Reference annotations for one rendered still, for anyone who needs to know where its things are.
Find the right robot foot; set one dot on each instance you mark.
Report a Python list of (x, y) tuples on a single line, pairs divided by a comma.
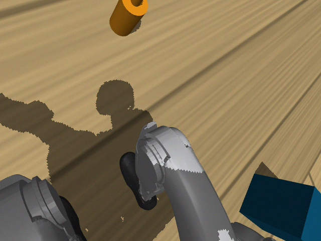
[(127, 166)]

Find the left robot foot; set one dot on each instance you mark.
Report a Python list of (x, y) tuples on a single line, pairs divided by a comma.
[(73, 218)]

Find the right robot hand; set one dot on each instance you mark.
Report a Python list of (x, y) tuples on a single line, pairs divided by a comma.
[(244, 233)]

